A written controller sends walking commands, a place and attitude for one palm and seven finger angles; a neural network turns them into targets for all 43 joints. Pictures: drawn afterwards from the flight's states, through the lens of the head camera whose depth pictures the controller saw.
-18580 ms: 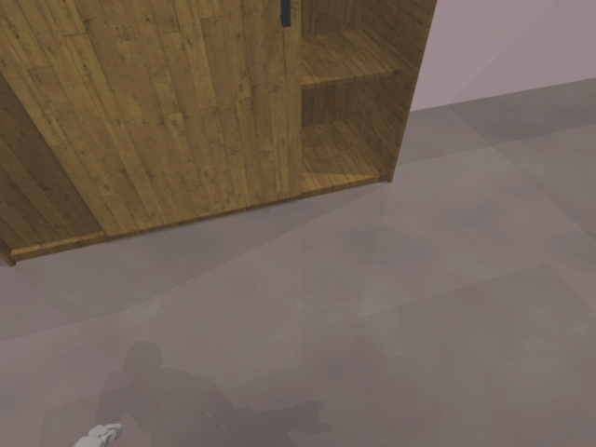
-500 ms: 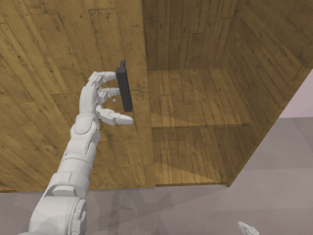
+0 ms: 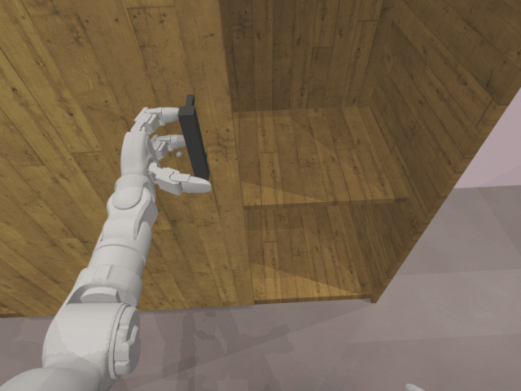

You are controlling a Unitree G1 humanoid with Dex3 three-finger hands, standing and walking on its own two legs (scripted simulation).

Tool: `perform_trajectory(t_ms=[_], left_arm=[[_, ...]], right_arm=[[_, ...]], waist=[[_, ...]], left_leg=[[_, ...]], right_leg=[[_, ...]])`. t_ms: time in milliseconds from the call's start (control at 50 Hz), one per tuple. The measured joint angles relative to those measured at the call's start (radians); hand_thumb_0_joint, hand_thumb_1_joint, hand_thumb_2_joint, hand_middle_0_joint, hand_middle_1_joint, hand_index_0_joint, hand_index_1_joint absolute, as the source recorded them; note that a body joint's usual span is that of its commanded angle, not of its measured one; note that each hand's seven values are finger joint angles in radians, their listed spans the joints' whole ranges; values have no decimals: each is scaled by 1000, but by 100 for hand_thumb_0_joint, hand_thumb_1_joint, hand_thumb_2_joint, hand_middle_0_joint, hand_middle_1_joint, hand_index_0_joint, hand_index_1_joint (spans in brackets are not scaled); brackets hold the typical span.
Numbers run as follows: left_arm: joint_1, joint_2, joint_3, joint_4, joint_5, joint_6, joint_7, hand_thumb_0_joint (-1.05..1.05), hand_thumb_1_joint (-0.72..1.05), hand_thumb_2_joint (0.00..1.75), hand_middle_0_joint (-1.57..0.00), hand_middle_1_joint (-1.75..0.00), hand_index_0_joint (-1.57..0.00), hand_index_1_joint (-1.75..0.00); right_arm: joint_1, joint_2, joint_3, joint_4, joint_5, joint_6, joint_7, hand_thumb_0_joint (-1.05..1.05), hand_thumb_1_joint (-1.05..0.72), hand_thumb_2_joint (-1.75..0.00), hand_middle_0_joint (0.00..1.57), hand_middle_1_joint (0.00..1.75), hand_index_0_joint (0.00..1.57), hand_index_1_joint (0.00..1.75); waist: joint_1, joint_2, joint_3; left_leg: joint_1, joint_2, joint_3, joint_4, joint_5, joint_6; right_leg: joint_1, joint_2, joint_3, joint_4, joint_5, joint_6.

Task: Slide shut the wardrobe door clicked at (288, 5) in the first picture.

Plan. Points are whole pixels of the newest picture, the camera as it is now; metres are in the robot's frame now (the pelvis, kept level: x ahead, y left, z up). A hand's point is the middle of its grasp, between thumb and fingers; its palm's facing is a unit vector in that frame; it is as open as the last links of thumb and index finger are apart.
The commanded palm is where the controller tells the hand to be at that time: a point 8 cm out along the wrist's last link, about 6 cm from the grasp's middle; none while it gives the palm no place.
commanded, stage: slide the fingers in behind the handle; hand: left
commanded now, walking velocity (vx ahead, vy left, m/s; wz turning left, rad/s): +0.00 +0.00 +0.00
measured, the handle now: (196, 138) +0.49 +0.11 +0.13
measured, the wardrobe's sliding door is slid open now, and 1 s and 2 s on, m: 0.46 0.46 0.46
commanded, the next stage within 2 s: grip the handle and tug to test in 1.90 s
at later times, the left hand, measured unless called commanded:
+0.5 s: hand (180, 157) +0.44 +0.13 +0.13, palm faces +0.03 -1.00 +0.00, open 14.0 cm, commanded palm +0.42 +0.18 +0.13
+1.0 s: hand (186, 158) +0.44 +0.12 +0.13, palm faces +0.05 -1.00 +0.00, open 14.0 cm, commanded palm +0.42 +0.16 +0.13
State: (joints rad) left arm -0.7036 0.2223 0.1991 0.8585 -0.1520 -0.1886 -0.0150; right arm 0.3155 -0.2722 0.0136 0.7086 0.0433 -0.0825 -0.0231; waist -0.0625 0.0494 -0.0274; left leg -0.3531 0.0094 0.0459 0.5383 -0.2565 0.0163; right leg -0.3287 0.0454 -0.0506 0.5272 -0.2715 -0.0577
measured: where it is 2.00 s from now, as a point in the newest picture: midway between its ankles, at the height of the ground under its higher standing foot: outside the picture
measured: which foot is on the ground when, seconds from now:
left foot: down 0.00-1.00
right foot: down 0.00-1.00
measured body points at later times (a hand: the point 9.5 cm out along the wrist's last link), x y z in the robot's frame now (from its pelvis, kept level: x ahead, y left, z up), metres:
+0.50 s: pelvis +0.00 +0.01 +0.00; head +0.02 +0.00 +0.45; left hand +0.43 +0.18 +0.13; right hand +0.07 -0.24 -0.13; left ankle +0.01 +0.11 -0.73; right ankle +0.00 -0.08 -0.73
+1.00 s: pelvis +0.00 +0.02 +0.00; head +0.03 +0.00 +0.45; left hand +0.43 +0.17 +0.13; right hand +0.09 -0.23 -0.13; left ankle +0.01 +0.11 -0.73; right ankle +0.00 -0.08 -0.73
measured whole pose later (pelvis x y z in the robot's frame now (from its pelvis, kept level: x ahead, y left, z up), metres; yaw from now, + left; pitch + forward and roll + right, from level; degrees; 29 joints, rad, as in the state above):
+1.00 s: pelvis +0.00 +0.02 +0.00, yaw +0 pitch +5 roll +0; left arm -0.70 0.15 0.12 0.83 -0.14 -0.20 0.07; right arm 0.31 -0.25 0.01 0.71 0.03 -0.11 0.00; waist -0.05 0.05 -0.03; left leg -0.38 -0.01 0.05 0.57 -0.28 0.04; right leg -0.35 0.02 -0.05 0.56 -0.29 -0.03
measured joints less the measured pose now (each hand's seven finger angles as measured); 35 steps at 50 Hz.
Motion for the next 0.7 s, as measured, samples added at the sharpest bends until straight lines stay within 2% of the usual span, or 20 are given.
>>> perform_trajectory(t_ms=[200, 380, 700], left_arm=[[-65, 16, 12, 91, 11, -44, -13, -1, -50, 30, -38, -126, -36, -125], [-31, 9, 21, 63, 5, -47, -12, -1, -50, 30, -35, -124, -33, -122], [-4, -55, -42, -10, 23, -22, 72, -1, -51, 29, -33, -123, -31, -122]], right_arm=[[14, 1, 0, 10, -4, -3, 3, 1, -90, -90, 20, 30, 20, 30], [26, 8, 4, -6, -3, -2, 9, 1, -90, -90, 20, 30, 20, 30], [5, 19, -2, 0, -12, -16, 18, 1, -90, -90, 20, 30, 20, 30]], waist=[[-4, -2, 0], [-12, -1, -10], [0, -3, -5]], left_leg=[[-36, -3, -5, 22, -1, 4], [-35, -3, 11, 25, -5, 11], [-32, -18, 12, 31, -15, 23]], right_leg=[[-32, -4, -6, 19, -1, 3], [-36, -4, 10, 21, 1, 10], [-32, -19, 12, 30, -11, 24]])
